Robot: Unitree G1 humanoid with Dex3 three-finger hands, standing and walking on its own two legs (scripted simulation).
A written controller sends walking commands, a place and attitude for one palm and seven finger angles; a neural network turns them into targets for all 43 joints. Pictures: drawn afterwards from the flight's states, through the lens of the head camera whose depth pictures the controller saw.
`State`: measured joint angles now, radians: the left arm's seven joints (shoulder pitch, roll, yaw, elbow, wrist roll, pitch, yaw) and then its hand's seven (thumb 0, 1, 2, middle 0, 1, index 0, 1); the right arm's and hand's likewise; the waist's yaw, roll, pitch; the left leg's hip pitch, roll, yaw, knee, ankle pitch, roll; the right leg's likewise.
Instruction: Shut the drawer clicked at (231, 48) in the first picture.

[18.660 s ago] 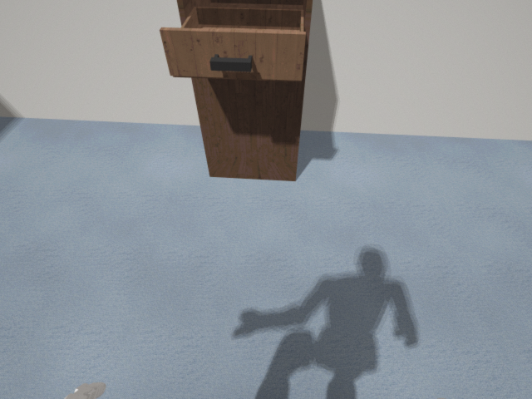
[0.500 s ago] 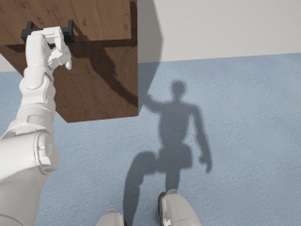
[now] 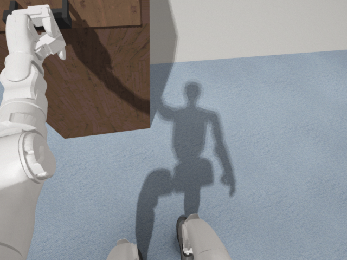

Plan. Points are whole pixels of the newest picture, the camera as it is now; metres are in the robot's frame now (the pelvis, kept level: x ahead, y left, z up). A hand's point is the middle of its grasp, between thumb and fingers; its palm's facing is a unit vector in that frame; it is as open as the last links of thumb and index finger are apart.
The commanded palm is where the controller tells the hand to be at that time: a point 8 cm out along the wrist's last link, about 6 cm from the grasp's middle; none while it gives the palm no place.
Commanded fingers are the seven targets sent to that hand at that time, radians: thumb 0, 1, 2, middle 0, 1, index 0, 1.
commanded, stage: push the drawer shut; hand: left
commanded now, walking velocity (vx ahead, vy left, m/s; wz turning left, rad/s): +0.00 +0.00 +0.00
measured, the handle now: (39, 11) +0.65 +0.18 +0.09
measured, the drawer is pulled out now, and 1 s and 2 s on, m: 0.01 0.00 0.00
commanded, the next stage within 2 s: pull the fist back off the drawer in 0.32 s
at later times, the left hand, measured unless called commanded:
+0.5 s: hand (55, 32) +0.59 +0.15 +0.09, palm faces +0.01 -1.00 -0.05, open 3.0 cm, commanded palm +0.60 +0.17 +0.09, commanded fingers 0.00 0.90 0.90 -1.40 -1.60 -1.40 -1.60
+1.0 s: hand (61, 38) +0.57 +0.14 +0.10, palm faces +0.00 -1.00 -0.03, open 3.3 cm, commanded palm +0.52 +0.19 +0.09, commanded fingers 0.00 0.90 0.90 -1.40 -1.60 -1.40 -1.60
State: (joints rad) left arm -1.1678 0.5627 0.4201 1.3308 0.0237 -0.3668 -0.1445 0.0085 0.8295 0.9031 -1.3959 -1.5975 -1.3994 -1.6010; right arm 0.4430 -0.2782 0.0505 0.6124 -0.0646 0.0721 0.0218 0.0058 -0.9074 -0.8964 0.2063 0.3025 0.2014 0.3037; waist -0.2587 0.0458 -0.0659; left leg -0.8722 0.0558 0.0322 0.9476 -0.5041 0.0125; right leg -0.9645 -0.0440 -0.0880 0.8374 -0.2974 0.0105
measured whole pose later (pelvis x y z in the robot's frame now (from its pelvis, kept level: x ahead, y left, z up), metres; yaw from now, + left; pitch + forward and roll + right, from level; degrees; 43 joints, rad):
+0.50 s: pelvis -0.03 +0.00 -0.02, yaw +1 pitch +29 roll -4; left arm -1.41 0.69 0.35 1.46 0.08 -0.30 -0.12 -0.01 0.67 0.97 -1.39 -1.60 -1.40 -1.60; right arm 0.48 -0.28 0.09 0.63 -0.10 0.04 0.03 0.00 -0.91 -0.90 0.21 0.30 0.20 0.30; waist -0.33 0.05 -0.06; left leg -1.06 0.05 -0.02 1.06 -0.50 0.01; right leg -1.11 -0.05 -0.13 0.89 -0.28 0.00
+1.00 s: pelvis +0.00 +0.00 +0.00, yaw -2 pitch +25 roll -3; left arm -1.10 0.56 0.45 1.22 0.00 -0.32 -0.15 0.02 0.88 0.90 -1.39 -1.60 -1.40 -1.60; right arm 0.50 -0.28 0.05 0.58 -0.06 0.08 0.05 0.01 -0.91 -0.90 0.21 0.30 0.20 0.30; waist -0.25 0.06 -0.07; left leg -0.87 0.07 0.05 0.94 -0.50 0.02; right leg -0.97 -0.02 -0.07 0.81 -0.27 0.01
